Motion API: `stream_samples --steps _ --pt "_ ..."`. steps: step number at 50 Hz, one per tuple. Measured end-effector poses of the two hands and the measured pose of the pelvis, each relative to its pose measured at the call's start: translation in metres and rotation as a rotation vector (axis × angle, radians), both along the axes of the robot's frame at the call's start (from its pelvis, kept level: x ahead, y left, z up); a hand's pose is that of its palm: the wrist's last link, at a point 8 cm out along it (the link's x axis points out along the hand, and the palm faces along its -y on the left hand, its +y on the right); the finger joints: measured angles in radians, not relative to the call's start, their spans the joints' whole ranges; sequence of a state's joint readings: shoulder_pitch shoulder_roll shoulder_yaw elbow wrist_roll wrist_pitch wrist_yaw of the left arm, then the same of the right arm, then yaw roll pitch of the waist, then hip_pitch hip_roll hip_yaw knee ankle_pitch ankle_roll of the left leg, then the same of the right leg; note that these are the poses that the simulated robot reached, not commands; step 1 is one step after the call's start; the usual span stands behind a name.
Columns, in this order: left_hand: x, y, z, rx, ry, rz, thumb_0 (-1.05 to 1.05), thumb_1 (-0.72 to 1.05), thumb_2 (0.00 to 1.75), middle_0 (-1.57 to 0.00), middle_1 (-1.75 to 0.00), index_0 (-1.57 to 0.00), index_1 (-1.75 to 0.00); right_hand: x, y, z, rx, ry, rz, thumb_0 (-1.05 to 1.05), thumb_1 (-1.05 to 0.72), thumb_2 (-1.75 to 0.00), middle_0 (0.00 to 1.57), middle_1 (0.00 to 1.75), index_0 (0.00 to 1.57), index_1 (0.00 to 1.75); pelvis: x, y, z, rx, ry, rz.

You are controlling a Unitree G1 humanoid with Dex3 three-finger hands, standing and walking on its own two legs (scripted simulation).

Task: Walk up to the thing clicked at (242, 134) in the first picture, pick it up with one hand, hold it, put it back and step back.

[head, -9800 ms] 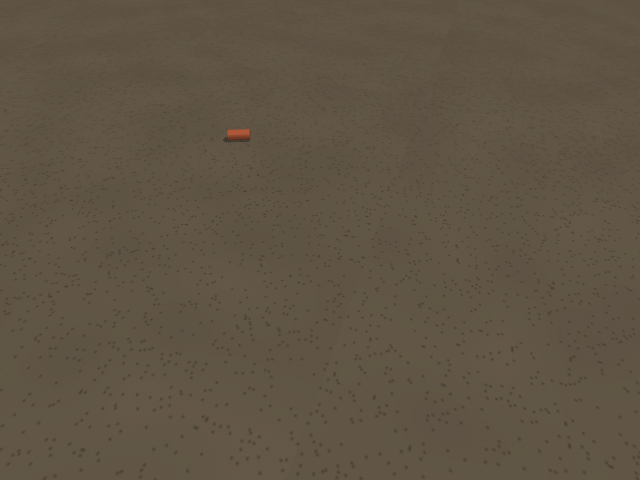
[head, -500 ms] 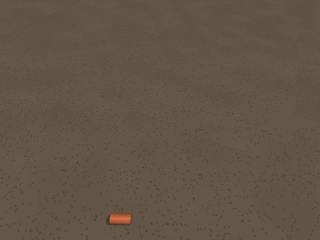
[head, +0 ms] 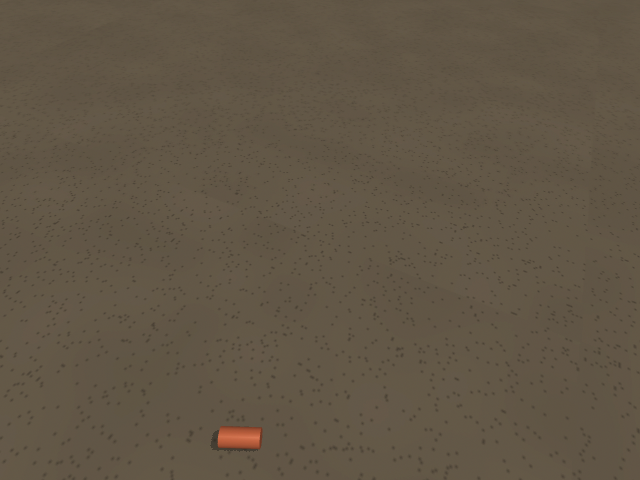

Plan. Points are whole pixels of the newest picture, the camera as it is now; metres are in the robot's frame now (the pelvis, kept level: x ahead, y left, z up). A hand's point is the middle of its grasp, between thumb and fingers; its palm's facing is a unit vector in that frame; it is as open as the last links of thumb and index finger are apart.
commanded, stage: stand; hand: left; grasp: from above
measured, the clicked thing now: (240, 437) +0.38 +0.22 -0.76
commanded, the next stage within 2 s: rise first in 0.28 s
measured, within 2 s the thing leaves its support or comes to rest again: neither
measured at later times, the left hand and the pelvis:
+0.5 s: hand out of the picture +0.11 +0.25 -0.16, palm faces +0.05 -0.95 -0.32, open 7.7 cm; pelvis -0.01 +0.00 -0.01, yaw +1 degrees
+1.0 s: hand out of the picture +0.12 +0.26 -0.24, palm faces -0.18 -0.87 -0.46, open 13.9 cm; pelvis -0.02 +0.02 -0.09, yaw +1 degrees
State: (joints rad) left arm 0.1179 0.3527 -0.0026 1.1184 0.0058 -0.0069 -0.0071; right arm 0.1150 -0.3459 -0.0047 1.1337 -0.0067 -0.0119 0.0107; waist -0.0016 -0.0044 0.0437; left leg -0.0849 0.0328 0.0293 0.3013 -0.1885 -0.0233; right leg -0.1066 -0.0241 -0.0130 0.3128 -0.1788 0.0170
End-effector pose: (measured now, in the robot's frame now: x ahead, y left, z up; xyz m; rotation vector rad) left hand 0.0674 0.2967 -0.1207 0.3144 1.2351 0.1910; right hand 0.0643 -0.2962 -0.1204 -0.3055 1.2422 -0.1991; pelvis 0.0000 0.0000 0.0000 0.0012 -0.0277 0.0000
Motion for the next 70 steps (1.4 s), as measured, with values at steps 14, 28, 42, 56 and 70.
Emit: stream_samples --steps 14,28,42,56,70 --pt "0.001 0.001 0.0 0.002 0.002 0.005 0.0 0.91 0.9 -0.2 -0.3 -0.2 -0.3 0.001 0.001 -0.001 0.001 0.004 0.002 0.01 -0.9 -0.9 0.2 0.3 0.2 0.3 0.001 0.0 0.0 0.0 0.0 0.001" --pt "0.054 -0.004 -0.009 -0.026 -0.125 0.004 0.0 0.67 0.91 -0.2 -0.5 -0.19 -0.51 0.013 0.025 -0.005 0.029 -0.133 0.011 0.01 -0.91 -0.91 0.2 0.3 0.2 0.29 -0.014 0.0 -0.012 -0.006 0.098 0.022" --pt "0.058 0.004 -0.046 0.063 -0.071 -0.126 0.0 -0.24 0.94 -0.14 -0.94 -0.14 -0.95 0.03 0.053 -0.031 0.071 -0.256 0.016 0.01 -0.91 -0.91 0.2 0.3 0.2 0.3 -0.015 0.013 -0.052 -0.019 0.236 0.013" --pt "0.045 0.004 -0.096 0.165 -0.112 -0.261 -0.01 -0.56 0.99 -0.1 -1.05 -0.09 -1.06 0.083 0.069 -0.078 0.065 -0.402 0.123 0.01 -0.92 -0.91 0.2 0.3 0.2 0.29 -0.024 0.016 -0.115 -0.037 0.377 0.023" --pt "0.113 0.001 -0.215 0.36 -0.228 -0.634 -0.01 -0.52 0.97 -0.12 -1.02 -0.11 -1.03 0.086 0.049 -0.201 0.046 -0.408 0.192 0.01 -0.9 -0.9 0.2 0.3 0.2 0.3 -0.055 0.007 -0.233 -0.042 0.573 0.026"
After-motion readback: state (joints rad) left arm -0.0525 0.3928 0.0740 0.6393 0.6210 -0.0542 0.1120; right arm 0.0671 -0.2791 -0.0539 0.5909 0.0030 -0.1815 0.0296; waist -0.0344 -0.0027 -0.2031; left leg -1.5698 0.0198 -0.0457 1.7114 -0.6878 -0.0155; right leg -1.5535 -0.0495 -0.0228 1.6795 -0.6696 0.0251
